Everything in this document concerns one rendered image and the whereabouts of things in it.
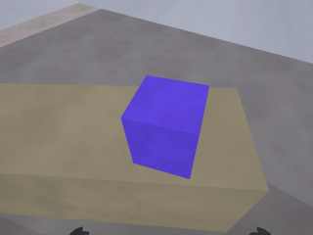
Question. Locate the carton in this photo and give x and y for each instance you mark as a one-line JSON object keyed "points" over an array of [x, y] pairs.
{"points": [[162, 124]]}

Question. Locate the pedestal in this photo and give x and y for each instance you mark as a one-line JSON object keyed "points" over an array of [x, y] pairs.
{"points": [[64, 154]]}

